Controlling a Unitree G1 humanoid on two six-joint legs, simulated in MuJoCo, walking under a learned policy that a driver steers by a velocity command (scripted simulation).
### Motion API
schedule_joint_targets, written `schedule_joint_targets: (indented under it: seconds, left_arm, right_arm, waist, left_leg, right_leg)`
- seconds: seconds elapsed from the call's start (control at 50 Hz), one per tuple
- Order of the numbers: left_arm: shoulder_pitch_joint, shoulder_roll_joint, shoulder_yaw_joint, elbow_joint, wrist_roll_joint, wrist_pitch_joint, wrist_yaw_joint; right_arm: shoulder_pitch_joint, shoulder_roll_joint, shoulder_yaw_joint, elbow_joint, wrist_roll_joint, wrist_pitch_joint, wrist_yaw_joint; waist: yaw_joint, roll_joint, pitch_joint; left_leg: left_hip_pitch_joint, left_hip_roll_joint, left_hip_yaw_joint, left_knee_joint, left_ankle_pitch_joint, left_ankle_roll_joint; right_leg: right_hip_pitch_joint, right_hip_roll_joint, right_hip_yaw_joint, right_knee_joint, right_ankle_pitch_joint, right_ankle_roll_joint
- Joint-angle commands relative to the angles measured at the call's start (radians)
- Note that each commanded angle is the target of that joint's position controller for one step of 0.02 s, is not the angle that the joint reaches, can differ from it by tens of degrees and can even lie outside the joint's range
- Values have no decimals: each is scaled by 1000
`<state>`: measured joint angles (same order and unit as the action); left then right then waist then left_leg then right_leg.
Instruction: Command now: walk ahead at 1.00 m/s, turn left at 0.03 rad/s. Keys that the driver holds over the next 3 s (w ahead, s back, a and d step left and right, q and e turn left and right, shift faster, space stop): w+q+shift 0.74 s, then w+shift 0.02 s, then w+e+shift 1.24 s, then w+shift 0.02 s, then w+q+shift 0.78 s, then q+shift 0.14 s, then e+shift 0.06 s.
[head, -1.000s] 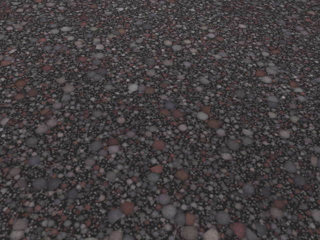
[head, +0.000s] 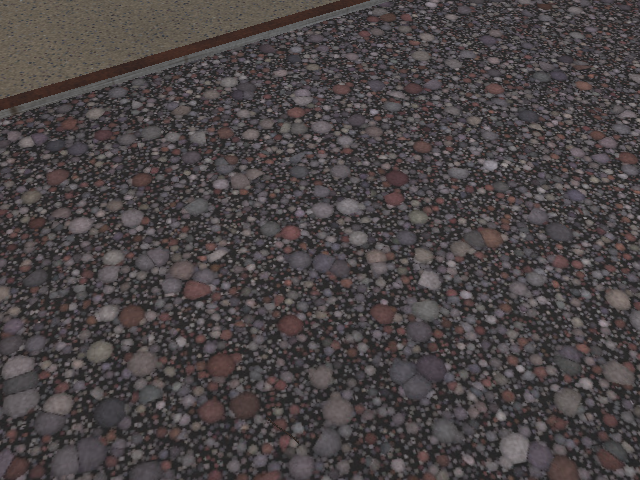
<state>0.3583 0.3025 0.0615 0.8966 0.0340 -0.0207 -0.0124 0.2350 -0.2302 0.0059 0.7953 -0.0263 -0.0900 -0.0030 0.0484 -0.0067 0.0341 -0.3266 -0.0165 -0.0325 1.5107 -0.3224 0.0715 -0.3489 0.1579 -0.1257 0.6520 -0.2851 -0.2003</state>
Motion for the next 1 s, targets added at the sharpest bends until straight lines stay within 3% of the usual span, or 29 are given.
schedule_joint_targets:
  seconds: [0.02, 0.06, 0.08, 0.14, 0.2, 0.22, 0.24, 0.28, 0.32, 0.34, 0.36, 0.38, 0.4, 0.42, 0.48, 0.52, 0.56, 0.64, 0.68, 0.7, 0.72, 0.74, 0.76, 0.78, 0.8, 0.84, 0.88, 0.94, 1.0]
  left_arm:
    - [43, 52, 0, -32, 7, -61, 17]
    - [18, 65, -1, -18, -1, -102, 10]
    - [41, 71, 2, -11, -4, -119, 2]
    - [90, 62, -2, 2, -21, -136, -7]
    - [156, 45, -15, 25, -20, -139, 7]
    - [161, 58, -17, 24, -17, -136, 17]
    - [128, 78, -16, 6, -18, -133, 32]
    - [113, 141, -1, -1, -7, -109, 66]
    - [-42, 181, 18, -49, 15, -70, 77]
    - [-128, 166, 22, -64, 15, -65, 66]
    - [-148, -7, -23, -149, 25, -96, 41]
    - [-74, -8, -44, -230, -24, -114, 28]
    - [-139, 44, -52, -228, -9, -134, 22]
    - [-169, 64, -48, -227, -3, -139, 14]
    - [-176, 38, -65, -245, 50, -75, 5]
    - [-280, 29, -78, -307, 48, -54, -4]
    - [-389, 10, -92, -354, 26, -56, -15]
    - [-457, 15, -92, -386, -3, -61, -7]
    - [-397, 64, -73, -374, 0, -68, 9]
    - [-286, 112, -51, -347, -5, -73, 21]
    - [-92, 153, -29, -299, -8, -79, 35]
    - [139, 225, 5, -256, 10, -82, 55]
    - [155, 288, 22, -244, 59, -83, 54]
    - [90, 264, 35, -239, 33, -72, 41]
    - [-1, 148, 15, -238, 23, -72, 31]
    - [2, 71, 0, -180, 21, -73, 18]
    - [63, 31, -12, -107, 7, -85, 14]
    - [57, 63, -1, -89, -24, -97, 15]
    - [-14, 150, 30, -114, -24, -95, 4]
  right_arm:
    - [17, -104, -9, -80, -3, 20, 21]
    - [-13, -91, -8, -87, 8, 60, 41]
    - [-71, -91, -8, -103, 10, 63, 44]
    - [-160, -68, -5, -112, 23, 51, 48]
    - [-294, -40, 9, -140, 23, 28, 58]
    - [-293, -49, 7, -132, 21, 24, 62]
    - [-219, -74, -3, -94, 34, 31, 64]
    - [-108, -122, -18, -73, 8, 32, 62]
    - [327, -222, -71, 64, 13, 35, 40]
    - [465, -263, -100, 104, 19, 42, 25]
    - [401, -322, -119, 114, 13, 59, 14]
    - [331, -346, -130, 78, -1, 64, 10]
    - [267, -259, -123, 46, -2, 65, 2]
    - [222, -201, -111, 52, -1, 65, -1]
    - [172, -167, -89, 46, 17, 27, -6]
    - [160, -203, -96, 31, 24, 2, 1]
    - [168, -207, -103, 29, 28, -4, 3]
    - [244, -245, -125, 39, 40, 2, 17]
    - [239, -263, -132, 34, 35, 3, 8]
    - [219, -293, -139, 28, 26, 2, 8]
    - [153, -320, -145, 11, 23, -3, 11]
    - [101, -248, -126, -20, 16, -15, 12]
    - [220, -62, -78, -63, 58, -16, 6]
    - [214, -135, -67, -70, 38, -7, 4]
    - [120, -166, -71, -50, 10, 1, 6]
    - [-26, -144, -64, -90, -20, 7, 32]
    - [-46, -88, -43, -139, -31, 18, 47]
    - [-175, -99, -21, -235, -51, 20, 58]
    - [-216, -93, 2, -247, -16, 10, 87]
  waist:
    - [-74, 139, 100]
    - [-101, 97, 139]
    - [-74, 67, 153]
    - [-17, 23, 115]
    - [40, -12, 109]
    - [37, -36, 80]
    - [4, -80, -26]
    - [-92, -147, -44]
    - [-320, -152, -202]
    - [-387, -37, -200]
    - [-230, 266, -163]
    - [-166, 241, -372]
    - [-172, 30, -251]
    - [-114, -82, -100]
    - [-5, -121, 41]
    - [-12, -71, 89]
    - [-52, -16, 102]
    - [-139, 61, 20]
    - [-111, 65, -50]
    - [-51, 69, -134]
    - [72, 69, -226]
    - [171, 15, -351]
    - [62, -298, -487]
    - [49, -329, -479]
    - [45, -189, -279]
    - [31, -27, -99]
    - [-29, -95, -49]
    - [-68, -84, 22]
    - [-91, -77, 27]
  left_leg:
    - [-364, 98, -105, -29, 56, 3]
    - [-312, 129, -93, -187, 135, -21]
    - [-325, 134, -75, -284, 206, -23]
    - [-357, 99, 39, -531, 388, 4]
    - [-314, 59, 190, -794, 511, 47]
    - [-285, 22, 221, -846, 520, 59]
    - [-186, -53, 245, -838, 508, 59]
    - [-103, -95, 265, -874, 373, 89]
    - [289, -96, 155, -907, 316, 147]
    - [448, -27, 37, -961, 282, 201]
    - [667, 107, -243, -814, 534, 280]
    - [852, 257, -676, -1054, 155, 470]
    - [717, 266, -756, -1238, -78, 418]
    - [504, 234, -670, -1288, -92, 358]
    - [104, 103, -463, -1320, 83, 295]
    - [-66, 38, -376, -1374, 174, 283]
    - [-132, -18, -311, -1373, 335, 235]
    - [73, 0, -325, -1303, 627, 159]
    - [183, 3, -338, -1153, 835, 114]
    - [209, 5, -344, -994, 916, 90]
    - [139, -16, -334, -772, 866, 71]
    - [-6, -53, -282, -477, 623, 67]
    - [-299, -146, -165, -148, -211, 41]
    - [-419, -90, -118, -59, -119, 52]
    - [-452, -23, -102, -96, 2, 52]
    - [-418, 6, -94, -176, 31, 39]
    - [-431, 22, -105, -234, -43, 23]
    - [-471, 95, -45, -463, 2, -21]
    - [-8, 37, 47, -799, 236, -51]
  right_leg:
    - [71, -380, 557, -509, -250, -70]
    - [-48, -314, 357, -580, -133, 19]
    - [-38, -289, 280, -594, 9, 49]
    - [138, -209, 51, -579, 479, 129]
    - [295, -222, -37, -598, 825, 172]
    - [373, -235, -55, -576, 989, 184]
    - [451, -233, -76, -500, 1282, 201]
    - [511, -317, -87, -270, 1564, 229]
    - [387, -329, -58, 220, 1433, 211]
    - [192, -207, -70, 665, 803, 195]
    - [-294, -53, 22, 1034, -222, 219]
    - [-534, -77, 219, 1128, -227, 222]
    - [-569, -140, 250, 996, -107, 189]
    - [-525, -187, 238, 867, -42, 182]
    - [-366, -255, 205, 671, -75, 233]
    - [-286, -274, 145, 450, -23, 258]
    - [-175, -257, 109, 211, 194, 264]
    - [-59, -181, 94, -48, 401, 227]
    - [59, -137, 110, -139, 338, 209]
    - [189, -120, 124, -139, 265, 199]
    - [400, -156, 147, -138, 213, 189]
    - [646, -308, 271, -89, -46, 164]
    - [879, -648, 779, -201, -223, 63]
    - [809, -624, 1035, -337, -389, 0]
    - [637, -540, 858, -366, -408, 12]
    - [398, -428, 609, -374, -118, 26]
    - [315, -393, 544, -389, 43, 2]
    - [211, -372, 491, -485, 102, -17]
    - [-109, -293, 344, -600, 163, 16]
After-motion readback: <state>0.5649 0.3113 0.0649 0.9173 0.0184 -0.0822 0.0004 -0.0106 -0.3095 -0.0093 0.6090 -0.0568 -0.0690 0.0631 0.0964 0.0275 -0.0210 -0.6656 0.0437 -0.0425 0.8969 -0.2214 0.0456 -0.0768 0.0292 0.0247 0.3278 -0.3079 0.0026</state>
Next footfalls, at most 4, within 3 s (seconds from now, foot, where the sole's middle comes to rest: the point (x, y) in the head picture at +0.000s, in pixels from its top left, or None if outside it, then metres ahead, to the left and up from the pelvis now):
0.34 left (275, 470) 0.52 0.13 -0.75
0.74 right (294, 287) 0.99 0.13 -0.75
1.12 left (145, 243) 1.11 0.54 -0.75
1.52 right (191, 132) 1.59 0.51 -0.75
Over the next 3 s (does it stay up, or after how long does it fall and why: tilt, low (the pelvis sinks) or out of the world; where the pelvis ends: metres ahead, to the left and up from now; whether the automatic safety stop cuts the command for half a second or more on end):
stays up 2.63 0.38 0.07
